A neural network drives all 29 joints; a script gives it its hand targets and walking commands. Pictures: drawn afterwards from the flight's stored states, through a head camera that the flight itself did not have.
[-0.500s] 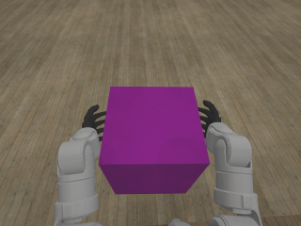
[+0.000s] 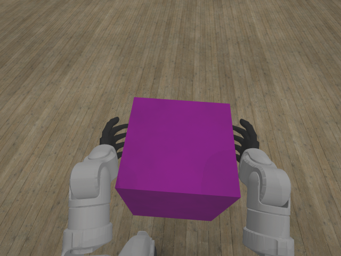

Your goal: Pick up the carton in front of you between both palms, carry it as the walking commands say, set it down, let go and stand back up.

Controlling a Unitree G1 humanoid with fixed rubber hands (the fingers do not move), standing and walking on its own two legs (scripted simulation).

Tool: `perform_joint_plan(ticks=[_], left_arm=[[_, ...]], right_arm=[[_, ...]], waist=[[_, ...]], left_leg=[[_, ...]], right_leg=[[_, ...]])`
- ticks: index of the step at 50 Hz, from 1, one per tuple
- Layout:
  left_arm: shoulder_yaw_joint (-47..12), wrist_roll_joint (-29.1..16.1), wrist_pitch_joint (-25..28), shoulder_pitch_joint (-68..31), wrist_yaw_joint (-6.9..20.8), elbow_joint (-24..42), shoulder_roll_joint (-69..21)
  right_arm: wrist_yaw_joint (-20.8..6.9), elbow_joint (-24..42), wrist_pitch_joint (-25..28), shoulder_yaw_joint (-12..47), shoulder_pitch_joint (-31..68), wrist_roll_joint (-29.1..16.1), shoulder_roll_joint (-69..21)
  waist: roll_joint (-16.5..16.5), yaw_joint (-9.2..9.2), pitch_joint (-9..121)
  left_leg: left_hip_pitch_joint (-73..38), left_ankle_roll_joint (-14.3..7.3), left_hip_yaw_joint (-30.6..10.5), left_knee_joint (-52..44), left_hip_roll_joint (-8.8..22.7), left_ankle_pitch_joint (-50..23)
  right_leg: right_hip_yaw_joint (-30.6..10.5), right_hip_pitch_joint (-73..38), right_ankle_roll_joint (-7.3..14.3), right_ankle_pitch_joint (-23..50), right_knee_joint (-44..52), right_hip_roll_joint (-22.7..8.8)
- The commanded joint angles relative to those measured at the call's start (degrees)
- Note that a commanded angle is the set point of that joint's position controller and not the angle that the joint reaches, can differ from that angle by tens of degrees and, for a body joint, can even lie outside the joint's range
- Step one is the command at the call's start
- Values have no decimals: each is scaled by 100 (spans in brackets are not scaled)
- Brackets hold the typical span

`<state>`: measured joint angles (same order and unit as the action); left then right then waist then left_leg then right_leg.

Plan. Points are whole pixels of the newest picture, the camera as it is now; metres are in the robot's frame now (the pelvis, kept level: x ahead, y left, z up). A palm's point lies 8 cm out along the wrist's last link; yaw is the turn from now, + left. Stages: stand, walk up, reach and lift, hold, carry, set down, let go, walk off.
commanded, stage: carry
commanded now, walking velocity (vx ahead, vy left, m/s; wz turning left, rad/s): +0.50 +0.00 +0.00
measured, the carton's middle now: (176, 165) +0.33 +0.02 +0.02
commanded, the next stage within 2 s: none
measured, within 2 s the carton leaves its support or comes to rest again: neither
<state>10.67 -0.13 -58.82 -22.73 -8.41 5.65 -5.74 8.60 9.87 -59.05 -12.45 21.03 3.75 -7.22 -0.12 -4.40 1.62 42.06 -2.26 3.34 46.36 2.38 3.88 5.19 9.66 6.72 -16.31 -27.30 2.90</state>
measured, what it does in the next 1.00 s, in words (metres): walks ahead: left foot, then right foot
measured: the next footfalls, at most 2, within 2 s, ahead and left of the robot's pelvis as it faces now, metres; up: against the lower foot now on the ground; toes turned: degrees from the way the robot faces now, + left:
left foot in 0.12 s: +0.27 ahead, +0.08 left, -0.01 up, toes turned +5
right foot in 0.64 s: +0.55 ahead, -0.12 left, -0.01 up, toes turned -9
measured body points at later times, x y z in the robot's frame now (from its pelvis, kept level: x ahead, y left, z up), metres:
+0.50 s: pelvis +0.30 +0.01 +0.00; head +0.33 +0.02 +0.45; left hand +0.64 +0.16 +0.09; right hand +0.64 -0.14 +0.10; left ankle +0.23 +0.08 -0.75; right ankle +0.43 -0.14 -0.70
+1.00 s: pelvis +0.63 -0.01 +0.00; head +0.61 -0.01 +0.45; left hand +0.88 +0.15 +0.09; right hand +0.89 -0.15 +0.09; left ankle +0.76 +0.13 -0.72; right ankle +0.51 -0.11 -0.75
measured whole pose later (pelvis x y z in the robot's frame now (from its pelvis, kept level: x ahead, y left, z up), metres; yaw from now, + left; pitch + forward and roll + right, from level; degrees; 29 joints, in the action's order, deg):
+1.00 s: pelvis +0.63 -0.01 +0.00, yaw +1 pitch +4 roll +1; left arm 2.3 2.6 -68.5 -0.5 -7.7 28.3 -7.3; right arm 7.1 28.8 -67.6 -3.8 0.9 3.1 -7.3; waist 0.2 -0.8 7.2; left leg 31.3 1.1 8.8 30.8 5.4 6.0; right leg 10.2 -0.1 -0.6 -18.0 -14.6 -3.0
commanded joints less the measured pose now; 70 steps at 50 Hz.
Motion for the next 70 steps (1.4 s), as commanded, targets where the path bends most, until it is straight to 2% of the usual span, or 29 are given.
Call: perform_joint_plan(ticks=[1, 3, 4, 5, 6, 7, 10, 13, 17, 26, 28, 29, 30, 31, 32, 34, 36, 39, 44, 49, 51, 52, 53, 54, 56, 58, 60, 63, 70], left_arm=[[-4046, -1676, -129, -3505, 779, 656, -4403], [-3915, -1602, -232, -3446, 698, 607, -4282], [-3843, -1567, -296, -3453, 656, 555, -4184], [-3764, -1542, -370, -3495, 621, 607, -4160], [-3717, -1512, -460, -3417, 578, 544, -4137], [-3610, -1440, -465, -3394, 530, 537, -4215], [-3458, -1290, -450, -3806, 534, 679, -4658], [-3456, -1083, -352, -3648, 553, 606, -4744], [-3738, -1030, -258, -3800, 569, 790, -4792], [-4228, -1399, -660, -2729, 826, 950, -4982], [-4300, -1473, -751, -2370, 933, 1008, -5130], [-4303, -1469, -779, -2204, 983, 1065, -5193], [-4281, -1450, -786, -1930, 1024, 1119, -5241], [-4266, -1406, -779, -1769, 1053, 1194, -5210], [-4299, -1397, -767, -1606, 1082, 1242, -5349], [-4433, -1391, -694, -1400, 1165, 1622, -5629], [-4601, -1545, -613, -1409, 1209, 2115, -5931], [-4610, -1592, -614, -815, 1278, 2405, -5856], [-4649, -1603, -762, -464, 1295, 2813, -5238], [-4543, -1477, -1037, -322, 1173, 2834, -4539], [-4511, -1433, -1158, -389, 1121, 2769, -4348], [-4483, -1411, -1213, -429, 1096, 2699, -4238], [-4485, -1421, -1264, -425, 1087, 2723, -4221], [-4505, -1449, -1286, -386, 1091, 2669, -4268], [-4694, -1572, -1202, -713, 1162, 2680, -4734], [-4745, -1570, -1073, -805, 1224, 2617, -5158], [-4756, -1490, -944, -596, 1222, 2475, -5410], [-4756, -1375, -844, -423, 1188, 2576, -5470], [-4681, -1406, -996, -390, 1111, 2890, -4883]], right_arm=[[-508, 81, -201, 3979, 3090, -1249, -4190], [-484, 16, -313, 3812, 2956, -1241, -3951], [-480, -29, -370, 3725, 2904, -1234, -3823], [-457, -80, -411, 3656, 2851, -1268, -3656], [-430, -105, -446, 3604, 2911, -1320, -3620], [-450, -27, -465, 3754, 3191, -1532, -3947], [-638, 275, -396, 4122, 3995, -2057, -4743], [-807, 232, -328, 4327, 4175, -2271, -5078], [-864, 179, -248, 4392, 4201, -2288, -5068], [-883, 91, -614, 4036, 2121, -1578, -4775], [-943, 269, -715, 4092, 1777, -1492, -4841], [-979, 391, -749, 4169, 1607, -1484, -4878], [-1016, 619, -776, 4285, 1686, -1523, -4886], [-1066, 872, -801, 4412, 1711, -1595, -5025], [-1120, 974, -814, 4545, 1677, -1664, -5080], [-1224, 1222, -724, 4797, 1637, -1888, -5500], [-1265, 1534, -631, 4955, 1502, -1985, -5760], [-1228, 1809, -589, 5037, 832, -1940, -5776], [-1155, 2195, -733, 4974, 440, -1826, -5262], [-1147, 2087, -1042, 4749, 275, -1808, -4617], [-1113, 1827, -1134, 4556, 79, -1747, -4375], [-1105, 1731, -1169, 4450, 83, -1714, -4285], [-1101, 1673, -1188, 4354, 47, -1664, -4090], [-1111, 1566, -1189, 4338, -13, -1702, -4255], [-1191, 1863, -1096, 4520, 344, -1830, -4760], [-1265, 1929, -985, 4662, 632, -1958, -5197], [-1336, 1959, -902, 4814, 630, -2061, -5395], [-1383, 2000, -845, 4888, 484, -2097, -5319], [-1277, 2228, -967, 4809, 261, -1990, -4721]], waist=[[660, -81, 1690], [669, 453, 2096], [326, 718, 2486], [-754, 759, 2951], [-1435, 793, 3416], [-957, 838, 3502], [-85, 766, 2527], [-286, 672, 2395], [-494, 658, 2229], [-918, 641, 1648], [-946, 547, 1792], [-826, 476, 2099], [-319, 311, 2488], [1131, 331, 2902], [1658, 337, 2765], [551, 330, 2422], [392, 345, 2143], [866, 348, 1898], [930, 349, 1312], [872, 309, 843], [477, 456, 1109], [228, 572, 1411], [-1317, 611, 1798], [-1966, 566, 1936], [-931, 636, 1855], [-475, 554, 1830], [-473, 517, 1765], [-734, 524, 1510], [-821, 558, 931]], left_leg=[[-921, -204, 818, -1885, -622, -1037], [-2713, -288, 780, -2408, -705, -1213], [-4074, -432, 425, -2276, -162, -1746], [-5676, -1023, -1519, -1575, 1334, -3525], [-6497, -1640, -3299, -1675, 2100, -3121], [-6537, -1716, -3343, -1996, 1927, -1310], [-4789, -1114, -2467, -2759, 1391, 17], [-4265, -1035, -1926, -3052, 1285, 206], [-4608, -1059, -1346, -3233, 1270, -729], [-5433, -489, -130, -2856, 817, -2908], [-5204, -254, 217, -2036, 701, -3748], [-4556, -26, 423, -1256, 585, -3499], [-3213, 211, 451, -159, 416, -2001], [-1538, 308, 296, 1282, -92, 476], [-260, 247, 18, 2117, -441, 2498], [44, 137, -361, 2172, 140, 2235], [-493, 208, -326, 1212, 423, 1732], [-805, 313, 84, 220, 371, 1242], [-1126, 348, 586, -1272, 218, 328], [-1566, 300, 904, -1838, 120, -22], [-2877, 119, 1141, -2174, -135, 555], [-4050, -45, 714, -2155, 206, 930], [-5011, -543, -1744, -2748, 1684, 1214], [-5682, -985, -3200, -3235, 2165, 539], [-5226, -923, -2274, -3051, 2083, -621], [-4467, -594, -1525, -3275, 1832, 78], [-4026, -386, -911, -3596, 1639, 593], [-3975, -478, -467, -3948, 1556, 855], [-4248, -413, 271, -3732, 1282, -62]], right_leg=[[-578, -1707, 94, 5188, -151, -989], [-308, -1154, -160, 5212, -1386, -910], [-87, -360, -360, 3898, -2413, -757], [-149, 1370, -575, 625, -3731, -313], [-448, 2702, -646, -1750, -5156, 263], [-831, 3323, -483, -1575, -5592, -9], [-817, 3067, -451, -578, -4464, -542], [-516, 2748, -505, -346, -3686, -602], [-322, 2992, -675, 200, -2567, -733], [600, 2309, -656, 1367, 105, -382], [961, 1204, -592, 1586, 694, -147], [850, -35, -495, 1530, 725, -242], [-153, -1586, -244, 1741, 567, -1028], [-2415, -2809, 341, 2468, 480, -2441], [-3130, -3208, 781, 3004, 857, -2786], [-2163, -2592, 525, 2859, 810, -2543], [-1474, -1676, 219, 1986, 1327, -2304], [-815, -1201, 132, 1224, 1765, -2041], [-100, -1001, 7, 1612, 1799, -1764], [54, -971, -131, 1753, 1484, -1715], [508, -588, -339, 2432, 132, -1413], [702, 160, -537, 2274, -951, -1245], [760, 1451, -856, 762, -2775, -659], [166, 2760, -901, -1114, -3808, -212], [-372, 3076, -665, -1063, -4545, -795], [-540, 2674, -606, -434, -3941, -1128], [-279, 2370, -618, -6, -3233, -1071], [-44, 2394, -713, 429, -2231, -1044], [542, 2128, -718, 1263, -377, -781]])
